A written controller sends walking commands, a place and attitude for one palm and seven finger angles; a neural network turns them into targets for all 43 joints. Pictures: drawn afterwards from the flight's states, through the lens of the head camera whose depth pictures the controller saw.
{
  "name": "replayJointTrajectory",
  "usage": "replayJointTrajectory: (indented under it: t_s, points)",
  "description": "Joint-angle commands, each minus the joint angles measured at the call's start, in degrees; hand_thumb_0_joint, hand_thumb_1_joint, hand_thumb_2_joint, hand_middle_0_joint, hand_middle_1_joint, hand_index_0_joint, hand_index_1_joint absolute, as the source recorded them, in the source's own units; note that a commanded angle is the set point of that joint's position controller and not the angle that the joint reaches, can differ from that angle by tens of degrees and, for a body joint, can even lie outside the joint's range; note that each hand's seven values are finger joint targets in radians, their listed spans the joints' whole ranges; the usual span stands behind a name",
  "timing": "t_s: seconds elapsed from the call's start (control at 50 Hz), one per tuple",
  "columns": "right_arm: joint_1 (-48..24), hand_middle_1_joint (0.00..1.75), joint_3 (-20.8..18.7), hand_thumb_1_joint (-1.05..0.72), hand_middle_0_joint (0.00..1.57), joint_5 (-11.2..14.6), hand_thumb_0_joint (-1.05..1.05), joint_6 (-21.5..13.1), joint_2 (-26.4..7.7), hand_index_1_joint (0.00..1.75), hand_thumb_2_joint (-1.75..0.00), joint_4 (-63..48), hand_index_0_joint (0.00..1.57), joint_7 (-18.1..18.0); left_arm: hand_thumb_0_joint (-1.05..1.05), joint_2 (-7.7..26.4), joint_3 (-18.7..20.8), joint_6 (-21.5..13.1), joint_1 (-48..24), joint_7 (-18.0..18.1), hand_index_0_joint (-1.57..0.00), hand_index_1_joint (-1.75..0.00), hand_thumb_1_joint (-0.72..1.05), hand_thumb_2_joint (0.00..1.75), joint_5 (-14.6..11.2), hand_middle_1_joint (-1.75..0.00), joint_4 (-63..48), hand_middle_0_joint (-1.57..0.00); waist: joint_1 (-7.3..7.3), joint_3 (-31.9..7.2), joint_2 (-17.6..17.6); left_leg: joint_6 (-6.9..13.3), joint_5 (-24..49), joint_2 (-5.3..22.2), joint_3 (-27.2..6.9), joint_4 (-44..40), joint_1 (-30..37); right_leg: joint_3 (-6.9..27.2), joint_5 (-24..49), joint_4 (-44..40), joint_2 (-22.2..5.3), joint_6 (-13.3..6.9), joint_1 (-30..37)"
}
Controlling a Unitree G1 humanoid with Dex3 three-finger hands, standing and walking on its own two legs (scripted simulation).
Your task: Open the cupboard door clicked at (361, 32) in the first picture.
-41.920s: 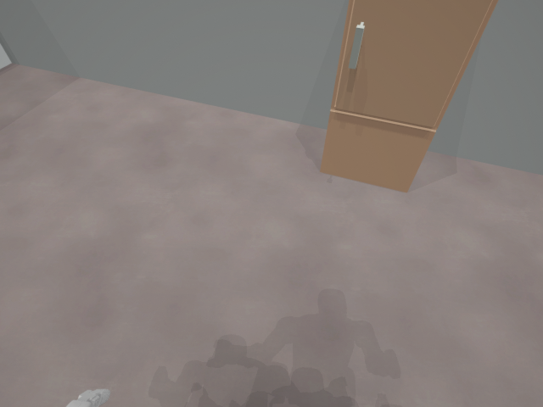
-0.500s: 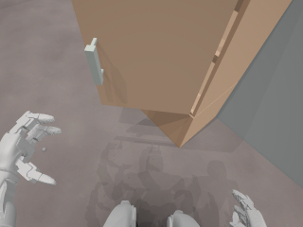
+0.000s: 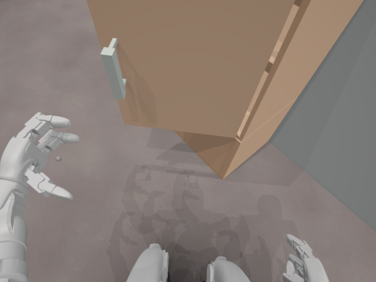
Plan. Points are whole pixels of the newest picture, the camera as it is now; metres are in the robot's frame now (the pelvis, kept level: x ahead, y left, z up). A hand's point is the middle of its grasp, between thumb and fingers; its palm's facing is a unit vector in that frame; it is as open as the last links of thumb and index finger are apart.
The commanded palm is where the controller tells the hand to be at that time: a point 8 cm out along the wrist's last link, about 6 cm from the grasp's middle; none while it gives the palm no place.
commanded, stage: move the hooked fingers beside the handle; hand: left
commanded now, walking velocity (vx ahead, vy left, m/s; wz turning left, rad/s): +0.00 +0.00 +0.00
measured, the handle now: (117, 69) +0.61 +0.23 +0.04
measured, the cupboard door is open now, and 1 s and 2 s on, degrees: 43 43 43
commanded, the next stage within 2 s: none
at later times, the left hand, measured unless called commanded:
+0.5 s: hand (70, 120) +0.42 +0.29 +0.05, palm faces -0.06 -1.00 -0.01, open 14.0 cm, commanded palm +0.41 +0.33 +0.05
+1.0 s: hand (77, 93) +0.50 +0.29 +0.05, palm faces -0.04 -1.00 -0.01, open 14.0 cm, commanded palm +0.50 +0.32 +0.05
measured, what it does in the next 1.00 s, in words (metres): stands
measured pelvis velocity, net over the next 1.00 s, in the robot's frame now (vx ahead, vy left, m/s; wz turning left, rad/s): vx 0.00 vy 0.02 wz -0.05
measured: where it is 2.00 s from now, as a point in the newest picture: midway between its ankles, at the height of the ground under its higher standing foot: outside the picture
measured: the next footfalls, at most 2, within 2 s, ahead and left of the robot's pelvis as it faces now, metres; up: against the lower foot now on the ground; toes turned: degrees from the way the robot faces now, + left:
none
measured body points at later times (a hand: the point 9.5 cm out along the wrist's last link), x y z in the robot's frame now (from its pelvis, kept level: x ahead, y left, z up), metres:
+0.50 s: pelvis +0.00 +0.01 -0.01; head +0.13 +0.04 +0.43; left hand +0.42 +0.34 +0.05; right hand +0.07 -0.26 -0.10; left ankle +0.05 +0.08 -0.65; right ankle +0.01 -0.10 -0.65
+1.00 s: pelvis +0.00 +0.02 -0.02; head +0.16 +0.06 +0.40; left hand +0.50 +0.35 +0.05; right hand +0.02 -0.26 -0.11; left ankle +0.05 +0.08 -0.65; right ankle +0.01 -0.10 -0.65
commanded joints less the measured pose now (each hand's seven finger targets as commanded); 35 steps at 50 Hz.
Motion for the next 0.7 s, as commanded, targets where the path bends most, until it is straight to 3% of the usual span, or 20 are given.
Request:
replayJointTrajectory:
  t_s: [0.0, 0.08, 0.1, 0.18, 0.22, 0.24, 0.28, 0.36, 0.38, 0.42, 0.44, 0.5, 0.54, 0.56, 0.58, 0.6, 0.62, 0.66, 0.68]
  points:
    - [3.72, 0.3, -4.3, -0.9, 0.2, 0.44, 0.0, -1.11, -9.77, 0.3, -0.9, -5.93, 0.2, -0.81, 0.0, 18.31, 6.69, -2.75, -15.03, 0.07, -0.3, -1.2, -0.5, 0.3, -0.81, -1.2, -5.91, -0.3, -0.43, -19.78, 4.55, -1.34, 14.38, -0.21, -4.6, -8.79, 17.05, 6.46, 12.25, -8.83, 0.1, 0.94, 5.43]
    - [4.84, 0.3, -4.44, -0.9, 0.2, 0.37, 0.0, 0.02, -9.84, 0.3, -0.9, -6.03, 0.2, -0.24, 0.0, 19.08, 7.11, -3.14, -16.97, 0.37, -0.3, -1.2, -0.5, 0.3, -0.16, -1.2, -3.68, -0.3, -0.58, -20.83, 5.59, -1.32, 16.14, -0.1, -4.35, -8.73, 18.01, 6.35, 13.7, -8.48, 0.39, 0.88, 5.0]
    - [4.95, 0.3, -4.49, -0.9, 0.2, 0.34, 0.0, 0.23, -9.92, 0.3, -0.9, -5.83, 0.2, -0.11, 0.0, 18.56, 6.21, -3.47, -19.69, 0.42, -0.3, -1.2, -0.5, 0.3, -0.04, -1.2, -3.66, -0.3, -1.35, -20.92, 4.97, -1.25, 15.73, -0.01, -4.53, -8.58, 17.77, 6.18, 13.44, -8.33, 0.33, 1.07, 4.44]
    - [6.4, 0.3, -4.62, -0.9, 0.2, 0.19, 0.0, 1.27, -10.48, 0.3, -0.9, -4.72, 0.2, -0.05, 0.0, 21.47, 7.96, -4.61, -23.27, 0.09, -0.3, -1.2, -0.5, 0.3, 0.84, -1.2, 1.27, -0.3, -1.78, -20.57, 4.4, -1.1, 15.23, 0.11, -4.28, -7.79, 16.13, 6.6, 13.11, -8.05, 0.56, 0.99, 3.82]
    - [6.84, 0.3, -4.77, -0.9, 0.2, 0.16, 0.0, 1.68, -10.57, 0.3, -0.9, -4.13, 0.2, 0.0, 0.0, 20.49, 6.34, -5.21, -27.16, -0.19, -0.3, -1.2, -0.5, 0.3, 1.42, -1.2, 2.55, -0.3, -2.56, -20.96, 5.6, -1.16, 14.8, 0.2, -4.76, -7.68, 17.25, 6.31, 11.92, -7.8, 0.44, 1.01, 1.62]
    - [7.28, 0.3, -4.87, -0.9, 0.2, 0.02, 0.0, 1.94, -10.94, 0.3, -0.9, -3.85, 0.2, -0.03, 0.0, 22.47, 8.0, -5.55, -27.69, -0.1, -0.3, -1.2, -0.5, 0.3, 1.62, -1.2, 3.55, -0.3, -2.09, -21.35, 6.07, -1.35, 15.02, 0.3, -5.19, -7.86, 17.77, 6.01, 11.52, -7.58, 0.46, 0.84, 1.21]
    - [7.82, 0.3, -4.73, -0.9, 0.2, -0.04, 0.0, 2.36, -10.99, 0.3, -0.9, -3.36, 0.2, -0.03, 0.0, 22.47, 6.7, -6.33, -31.79, -0.52, -0.3, -1.2, -0.5, 0.3, 2.19, -1.2, 3.64, -0.3, -2.68, -22.72, 8.24, -1.52, 16.92, 0.45, -5.64, -7.64, 20.37, 5.85, 12.28, -7.17, 0.66, 0.64, -0.52]
    - [9.19, 0.3, -4.86, -0.9, 0.2, -0.2, 0.0, 3.4, -11.43, 0.3, -0.9, -2.14, 0.2, -0.14, 0.0, 22.93, 6.1, -6.61, -37.26, -0.17, -0.3, -1.2, -0.5, 0.3, 3.09, -1.2, 7.25, -0.3, -3.78, -22.72, 7.94, -1.61, 17.37, 0.81, -6.95, -7.53, 22.14, 5.05, 11.12, -6.78, 0.87, 0.45, -3.91]
    - [9.77, 0.3, -4.92, -0.9, 0.2, -0.33, 0.0, 3.8, -11.72, 0.3, -0.9, -1.87, 0.2, -0.08, 0.0, 24.05, 6.83, -6.56, -37.66, -0.05, -0.3, -1.2, -0.5, 0.3, 3.66, -1.2, 8.29, -0.3, -3.49, -24.58, 7.92, -1.74, 17.84, 0.88, -7.03, -7.48, 22.69, 5.05, 11.34, -6.59, 0.75, 0.64, -3.75]
    - [10.13, 0.3, -4.79, -0.9, 0.2, -0.5, 0.0, 4.58, -11.78, 0.3, -0.9, -1.78, 0.2, 0.09, 0.0, 25.74, 8.0, -6.36, -37.47, 0.42, -0.3, -1.2, -0.5, 0.3, 4.44, -1.2, 11.17, -0.3, -3.07, -24.36, 7.93, -1.82, 18.57, 0.83, -7.1, -7.39, 22.08, 4.89, 11.78, -6.45, 0.69, 0.58, -3.38]
    - [10.22, 0.3, -4.72, -0.9, 0.2, -0.53, 0.0, 4.9, -11.76, 0.3, -0.9, -1.63, 0.2, 0.15, 0.0, 25.37, 7.04, -6.44, -39.49, 0.58, -0.3, -1.2, -0.5, 0.3, 4.97, -1.2, 11.21, -0.3, -3.7, -24.25, 8.81, -1.85, 18.76, 0.94, -7.34, -7.35, 22.58, 4.78, 11.66, -6.33, 0.66, 0.64, -4.58]
    - [11.19, 0.3, -4.7, -0.9, 0.2, -0.68, 0.0, 6.13, -12.0, 0.3, -0.9, -1.8, 0.2, 0.34, 0.0, 27.36, 8.69, -6.61, -39.88, 0.85, -0.3, -1.2, -0.5, 0.3, 5.43, -1.2, 14.05, -0.3, -3.57, -25.4, 6.96, -1.76, 20.25, 0.99, -7.11, -6.78, 22.07, 4.88, 13.12, -6.11, 1.01, 0.75, -3.53]
    - [11.42, 0.3, -4.67, -0.9, 0.2, -0.86, 0.0, 6.73, -11.96, 0.3, -0.9, -1.72, 0.2, 0.52, 0.0, 27.24, 7.78, -6.97, -42.87, 1.01, -0.3, -1.2, -0.5, 0.3, 6.18, -1.2, 13.47, -0.3, -3.79, -26.21, 10.11, -2.17, 21.75, 1.27, -7.86, -6.74, 24.12, 4.4, 12.94, -5.47, 0.88, 0.65, -5.68]
    - [11.68, 0.3, -4.67, -0.9, 0.2, -0.91, 0.0, 6.96, -11.81, 0.3, -0.9, -1.69, 0.2, 0.58, 0.0, 26.14, 6.97, -7.25, -44.31, 0.96, -0.3, -1.2, -0.5, 0.3, 5.9, -1.2, 13.65, -0.3, -4.46, -26.48, 9.58, -2.05, 23.09, 1.31, -7.97, -6.29, 25.0, 4.34, 13.39, -5.4, 1.18, 0.58, -6.5]
    - [12.25, 0.3, -4.83, -0.9, 0.2, -1.04, 0.0, 7.43, -12.26, 0.3, -0.9, -1.28, 0.2, 0.59, 0.0, 28.04, 8.38, -7.41, -44.45, 1.19, -0.3, -1.2, -0.5, 0.3, 6.3, -1.2, 14.0, -0.3, -4.14, -27.39, 9.31, -2.44, 23.95, 1.68, -8.51, -6.55, 26.23, 4.15, 13.42, -5.44, 1.24, 0.68, -6.68]
    - [12.4, 0.3, -4.74, -0.9, 0.2, -1.01, 0.0, 7.89, -12.14, 0.3, -0.9, -1.46, 0.2, 0.72, 0.0, 27.2, 7.59, -7.07, -43.67, 1.27, -0.3, -1.2, -0.5, 0.3, 6.67, -1.2, 15.48, -0.3, -4.21, -27.05, 9.69, -2.33, 23.87, 1.56, -8.4, -6.48, 25.84, 4.24, 13.36, -5.55, 1.2, 0.73, -6.9]
    - [12.31, 0.3, -4.66, -0.9, 0.2, -0.92, 0.0, 8.24, -12.08, 0.3, -0.9, -1.2, 0.2, 0.8, 0.0, 25.94, 6.2, -6.7, -45.39, 1.3, -0.3, -1.2, -0.5, 0.3, 6.89, -1.2, 16.84, -0.3, -5.3, -25.37, 8.99, -2.17, 21.77, 1.63, -8.48, -6.41, 24.65, 4.16, 12.36, -5.73, 1.14, 0.91, -8.22]
    - [12.74, 0.3, -4.39, -0.9, 0.2, -0.95, 0.0, 8.83, -12.5, 0.3, -0.9, -0.82, 0.2, 0.45, 0.0, 28.15, 7.25, -6.61, -48.65, 1.62, -0.3, -1.2, -0.5, 0.3, 7.19, -1.2, 19.52, -0.3, -5.96, -23.1, 7.13, -1.74, 19.63, 1.51, -8.4, -6.03, 21.7, 4.11, 11.56, -5.54, 1.39, 0.71, -8.42]
    - [12.79, 0.3, -4.26, -0.9, 0.2, -1.01, 0.0, 9.11, -12.62, 0.3, -0.9, -0.83, 0.2, 0.44, 0.0, 28.42, 6.67, -6.48, -49.99, 1.76, -0.3, -1.2, -0.5, 0.3, 7.88, -1.2, 20.1, -0.3, -6.29, -23.36, 8.89, -1.79, 18.51, 1.56, -8.31, -6.02, 21.83, 4.31, 10.74, -5.62, 1.27, 0.88, -9.52]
